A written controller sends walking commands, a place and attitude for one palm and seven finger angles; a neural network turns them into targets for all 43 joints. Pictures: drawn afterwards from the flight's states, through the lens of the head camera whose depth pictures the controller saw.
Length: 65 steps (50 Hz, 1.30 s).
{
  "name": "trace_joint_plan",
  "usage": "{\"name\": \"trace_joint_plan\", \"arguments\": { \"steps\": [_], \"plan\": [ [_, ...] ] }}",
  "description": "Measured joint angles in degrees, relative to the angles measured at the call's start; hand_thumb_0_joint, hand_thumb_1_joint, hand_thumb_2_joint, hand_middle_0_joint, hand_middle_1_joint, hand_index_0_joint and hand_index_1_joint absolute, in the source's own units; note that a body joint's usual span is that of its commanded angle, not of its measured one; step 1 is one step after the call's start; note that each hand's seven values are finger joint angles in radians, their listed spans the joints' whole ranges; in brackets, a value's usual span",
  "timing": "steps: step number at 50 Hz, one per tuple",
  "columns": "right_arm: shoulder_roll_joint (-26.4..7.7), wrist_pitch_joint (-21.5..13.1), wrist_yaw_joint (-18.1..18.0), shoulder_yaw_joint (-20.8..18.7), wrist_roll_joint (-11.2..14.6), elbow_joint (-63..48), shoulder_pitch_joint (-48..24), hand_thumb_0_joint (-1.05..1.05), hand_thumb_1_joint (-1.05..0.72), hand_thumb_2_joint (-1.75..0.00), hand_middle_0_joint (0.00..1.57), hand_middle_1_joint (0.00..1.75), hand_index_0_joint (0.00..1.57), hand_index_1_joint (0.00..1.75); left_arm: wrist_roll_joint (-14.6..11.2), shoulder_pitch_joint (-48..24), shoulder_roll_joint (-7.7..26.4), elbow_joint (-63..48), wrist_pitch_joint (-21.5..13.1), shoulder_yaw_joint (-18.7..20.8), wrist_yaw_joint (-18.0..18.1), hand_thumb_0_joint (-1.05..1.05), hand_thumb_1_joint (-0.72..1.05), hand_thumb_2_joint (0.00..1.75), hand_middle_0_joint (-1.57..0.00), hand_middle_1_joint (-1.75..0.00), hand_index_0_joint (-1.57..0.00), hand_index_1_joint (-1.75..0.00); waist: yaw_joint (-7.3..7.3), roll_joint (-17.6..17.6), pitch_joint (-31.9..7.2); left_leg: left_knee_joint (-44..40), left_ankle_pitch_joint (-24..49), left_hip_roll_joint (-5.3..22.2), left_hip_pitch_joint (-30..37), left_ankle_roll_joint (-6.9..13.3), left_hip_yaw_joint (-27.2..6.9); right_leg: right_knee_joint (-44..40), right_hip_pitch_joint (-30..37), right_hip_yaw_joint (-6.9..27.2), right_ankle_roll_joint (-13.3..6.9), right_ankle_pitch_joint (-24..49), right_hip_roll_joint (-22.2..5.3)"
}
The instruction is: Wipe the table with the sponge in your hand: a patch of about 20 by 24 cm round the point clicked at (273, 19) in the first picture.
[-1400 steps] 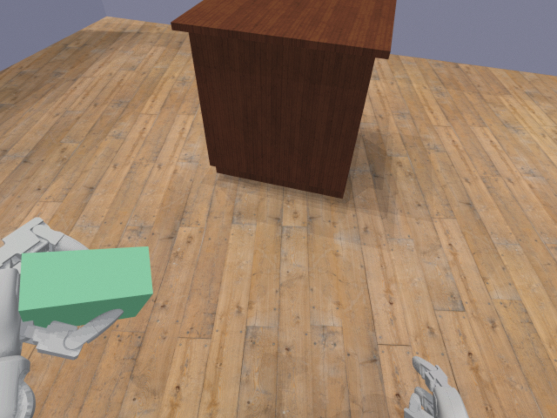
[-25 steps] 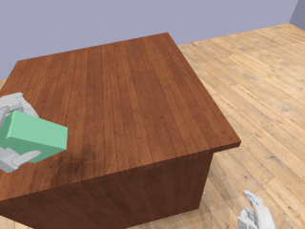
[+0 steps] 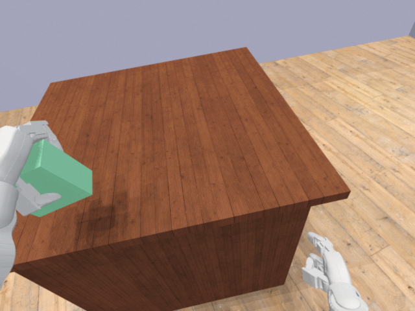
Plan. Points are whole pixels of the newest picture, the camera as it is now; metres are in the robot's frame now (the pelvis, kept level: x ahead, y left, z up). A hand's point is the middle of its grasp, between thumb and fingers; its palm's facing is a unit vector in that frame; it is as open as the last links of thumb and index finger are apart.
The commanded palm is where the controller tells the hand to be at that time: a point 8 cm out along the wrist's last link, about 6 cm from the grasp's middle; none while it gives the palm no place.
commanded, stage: turn the palm down, sponge in hand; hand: left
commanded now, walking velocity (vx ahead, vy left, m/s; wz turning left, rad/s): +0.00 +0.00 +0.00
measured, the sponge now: (50, 185) +0.24 +0.31 +0.17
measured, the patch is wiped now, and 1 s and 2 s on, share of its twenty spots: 0.00 0.00 0.00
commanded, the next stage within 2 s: move the sponge above the wiping area in 0.80 s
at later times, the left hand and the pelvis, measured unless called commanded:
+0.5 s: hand (63, 193) +0.22 +0.26 +0.18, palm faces +0.12 -0.12 -0.99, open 9.4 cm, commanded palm +0.17 +0.27 +0.28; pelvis -0.02 -0.01 +0.00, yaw +0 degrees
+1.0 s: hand (87, 194) +0.22 +0.22 +0.18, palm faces +0.08 -0.02 -1.00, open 9.4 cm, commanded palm +0.18 +0.25 +0.28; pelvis -0.02 -0.03 +0.00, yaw -1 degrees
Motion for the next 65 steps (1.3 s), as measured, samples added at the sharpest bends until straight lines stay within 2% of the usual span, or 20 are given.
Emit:
{"name": "trace_joint_plan", "arguments": {
  "steps": [2, 5, 10, 13, 17, 21, 25, 28, 30, 33, 37, 39, 42, 45, 49, 53, 56, 59, 62, 65],
  "plan": [
    [-0.25, -0.18, -0.31, 0.06, -0.07, 0.17, -0.45, 0.01, -0.90, -0.90, 0.20, 0.30, 0.20, 0.30, 1.84, 0.51, -1.02, -1.71, -0.42, -2.44, -2.35, 0.00, -0.44, 1.07, -0.79, -1.39, -0.80, -1.39, 0.42, 0.02, 0.64, -0.31, 0.45, -0.23, 0.06, 0.25, 0.04, -0.15, -0.01, 0.04, 0.13, 0.35, -0.22],
    [0.09, -0.36, -0.88, -0.34, -0.91, 0.71, -0.77, 0.01, -0.90, -0.90, 0.20, 0.30, 0.19, 0.29, 4.28, 1.57, -1.52, -4.99, -4.43, -6.18, -4.08, 0.00, -0.44, 1.07, -0.79, -1.39, -0.80, -1.39, 0.97, -0.43, 1.31, -0.91, 0.94, -0.54, 0.62, 0.44, 0.13, -0.21, 0.30, 0.16, 0.22, 0.59, -0.51],
    [1.27, -0.88, -0.29, -0.38, -1.70, 2.83, -0.99, 0.01, -0.90, -0.90, 0.20, 0.30, 0.18, 0.29, 6.58, 0.16, 1.66, -6.59, -10.40, -6.68, -0.92, 0.00, -0.44, 1.07, -0.80, -1.38, -0.80, -1.39, 1.90, -1.17, 1.08, -1.64, 1.21, -0.39, 2.04, 0.13, 0.37, -0.55, 1.44, 0.42, -0.10, 0.73, -0.32],
    [1.54, -0.37, 0.72, -0.19, -1.34, 4.01, -1.52, 0.01, -0.90, -0.90, 0.20, 0.30, 0.19, 0.29, 6.50, -3.74, 2.18, -3.25, -8.57, -4.11, 1.55, 0.00, -0.45, 1.07, -0.80, -1.38, -0.81, -1.39, 2.27, -0.85, 0.55, -1.81, 1.42, -0.06, 2.29, -0.19, 0.35, -1.12, 1.83, 0.39, -0.33, 1.16, 0.02],
    [1.15, 0.84, 1.40, 0.41, -0.47, 3.45, -2.13, 0.01, -0.90, -0.90, 0.20, 0.30, 0.19, 0.29, 7.39, -6.31, 1.20, 1.32, -3.84, -0.68, 1.27, 0.00, -0.44, 1.07, -0.80, -1.39, -0.80, -1.39, 1.67, -0.22, 0.10, -2.22, 2.09, 0.10, 1.59, -0.40, 0.19, -1.51, 1.16, 0.22, -0.51, 1.79, 0.17],
    [0.32, 0.71, 1.30, 0.30, 0.16, 1.94, -2.21, 0.02, -0.90, -0.90, 0.20, 0.30, 0.20, 0.30, 8.66, -4.15, -1.91, 1.65, -1.53, -2.71, -0.73, 0.00, -0.44, 1.07, -0.79, -1.39, -0.80, -1.39, 1.10, 0.32, 0.60, -2.25, 2.62, 0.05, 0.71, -0.44, -0.03, -1.24, 0.21, -0.02, -0.62, 2.07, 0.10],
    [0.01, -0.20, 0.65, 0.02, -0.80, 1.73, -2.52, 0.02, -0.90, -0.90, 0.20, 0.30, 0.20, 0.30, 10.38, -0.27, -4.49, -1.06, -3.60, -8.74, -2.32, 0.00, -0.44, 1.07, -0.79, -1.39, -0.80, -1.39, 1.18, 0.14, 1.63, -1.86, 2.46, 0.05, 0.86, -0.55, 0.20, -0.02, -0.12, 0.21, -0.90, 1.53, 0.10],
    [0.16, -0.86, 0.44, -0.16, -1.89, 2.74, -2.77, 0.02, -0.90, -0.90, 0.20, 0.30, 0.20, 0.30, 12.38, 0.41, -2.55, -2.79, -6.61, -11.89, -2.26, 0.00, -0.45, 1.07, -0.80, -1.39, -0.80, -1.39, 1.93, -0.18, 1.86, -1.25, 1.87, 0.36, 1.58, -0.85, 0.52, 0.97, 0.28, 0.53, -1.37, 0.83, 0.43],
    [0.39, -0.79, 0.74, -0.46, -2.21, 3.59, -2.78, 0.02, -0.90, -0.90, 0.20, 0.30, 0.20, 0.30, 13.39, -0.95, -0.81, -2.13, -8.33, -12.04, -1.16, 0.00, -0.45, 1.07, -0.80, -1.38, -0.81, -1.39, 2.33, -0.12, 1.55, -1.26, 1.62, 0.62, 2.31, -1.15, 0.45, 0.91, 1.02, 0.48, -1.64, 0.60, 0.69],
    [0.74, -0.42, 1.41, -0.68, -1.82, 4.70, -3.12, 0.02, -0.90, -0.90, 0.20, 0.30, 0.20, 0.30, 12.56, -4.36, 0.64, 0.25, -8.21, -9.21, 0.70, 0.00, -0.45, 1.07, -0.80, -1.38, -0.81, -1.39, 2.62, 0.20, 0.81, -1.50, 1.56, 1.19, 3.02, -1.62, 0.42, 0.24, 1.86, 0.45, -2.05, 0.81, 1.29],
    [0.76, 0.31, 1.82, -0.51, -0.96, 4.52, -3.46, 0.02, -0.90, -0.90, 0.20, 0.30, 0.20, 0.30, 10.48, -7.29, 0.33, 3.42, -5.02, -3.65, 0.92, 0.00, -0.45, 1.07, -0.80, -1.39, -0.81, -1.39, 1.66, 0.67, -0.27, -1.59, 1.73, 1.68, 2.55, -2.07, 0.18, -0.31, 1.62, 0.20, -2.35, 1.15, 1.77],
    [0.37, 0.53, 1.82, -0.55, -0.52, 3.58, -3.33, 0.02, -0.90, -0.90, 0.20, 0.30, 0.20, 0.30, 10.04, -6.96, -0.45, 4.06, -3.44, -2.48, 0.05, 0.00, -0.45, 1.07, -0.80, -1.39, -0.80, -1.39, 0.98, 0.98, -0.51, -1.34, 1.76, 1.81, 1.82, -2.17, 0.03, -0.30, 1.04, 0.04, -2.40, 1.28, 1.88],
    [-0.50, 0.25, 1.53, -0.74, -0.03, 2.30, -2.98, 0.01, -0.90, -0.90, 0.20, 0.30, 0.20, 0.30, 9.75, -4.20, -2.38, 3.24, -2.35, -3.76, -1.42, 0.00, -0.45, 1.07, -0.79, -1.39, -0.80, -1.39, 0.27, 1.33, -0.20, -0.85, 1.74, 1.84, 0.86, -2.19, -0.06, 0.16, 0.10, -0.06, -2.46, 1.24, 1.90],
    [-1.07, -0.21, 0.91, -1.14, -0.55, 1.82, -2.60, 0.01, -0.90, -0.90, 0.20, 0.30, 0.20, 0.30, 9.98, -0.61, -4.04, 1.42, -3.53, -7.44, -2.76, 0.00, -0.45, 1.07, -0.79, -1.39, -0.80, -1.40, -0.01, 1.12, 0.63, -0.31, 1.51, 1.78, 0.42, -2.15, 0.08, 1.11, -0.58, 0.07, -2.52, 0.85, 1.82],
    [-1.21, -1.03, 0.42, -1.85, -2.00, 3.06, -1.91, 0.01, -0.90, -0.90, 0.20, 0.30, 0.20, 0.30, 12.34, 0.88, -2.22, -0.58, -7.41, -11.77, -2.53, 0.00, -0.45, 1.07, -0.80, -1.39, -0.80, -1.39, 0.97, 0.37, 1.30, 0.39, 0.82, 1.81, 1.05, -2.32, 0.50, 2.52, -0.42, 0.50, -2.83, -0.10, 1.87],
    [-0.55, -0.86, 1.10, -2.51, -1.90, 4.65, -1.28, 0.02, -0.91, -0.90, 0.19, 0.30, 0.20, 0.30, 12.37, -0.92, 0.41, 0.27, -9.54, -9.19, 0.64, 0.00, -0.45, 1.07, -0.80, -1.38, -0.81, -1.39, 1.78, 0.43, 0.70, 0.02, 0.55, 2.08, 2.46, -2.56, 0.66, 2.13, 0.91, 0.70, -3.06, -0.28, 2.19],
    [-0.11, -0.42, 1.48, -2.43, -1.29, 5.15, -1.14, 0.02, -0.91, -0.90, 0.19, 0.30, 0.20, 0.30, 10.71, -3.27, 0.67, 2.40, -8.12, -4.94, 2.10, 0.00, -0.45, 1.08, -0.80, -1.39, -0.81, -1.39, 1.54, 0.81, -0.16, -0.27, 0.61, 2.21, 2.73, -2.63, 0.47, 1.43, 1.42, 0.52, -2.96, -0.05, 2.32],
    [-0.08, 0.01, 1.37, -1.91, -0.76, 4.47, -1.20, 0.02, -0.90, -0.90, 0.19, 0.30, 0.20, 0.30, 9.85, -4.44, 0.38, 5.33, -5.98, -1.94, 1.43, 0.00, -0.45, 1.08, -0.80, -1.39, -0.80, -1.39, 0.70, 1.17, -0.74, -0.10, 0.75, 2.26, 1.79, -2.55, 0.16, 1.01, 0.85, 0.22, -2.80, 0.31, 2.34],
    [-0.53, -0.30, 0.88, -1.61, -0.10, 3.18, -1.04, 0.02, -0.90, -0.90, 0.20, 0.30, 0.20, 0.30, 9.83, -3.65, -0.92, 7.14, -4.29, -2.45, -0.22, 0.00, -0.45, 1.08, -0.80, -1.39, -0.80, -1.39, -0.03, 1.39, -0.40, 0.14, 0.95, 2.08, 0.71, -2.32, -0.10, 0.98, 0.01, -0.03, -2.62, 0.56, 2.14],
    [-1.09, -1.13, 0.07, -1.63, -0.30, 2.55, -0.85, 0.02, -0.90, -0.90, 0.20, 0.30, 0.20, 0.30, 10.60, -2.48, -3.08, 8.22, -4.67, -6.39, -1.96, 0.00, -0.45, 1.08, -0.79, -1.39, -0.80, -1.40, -0.33, 1.26, 0.62, 0.31, 1.09, 1.66, 0.08, -2.04, -0.28, 1.36, -0.61, -0.18, -2.38, 0.52, 1.71]
  ]
}}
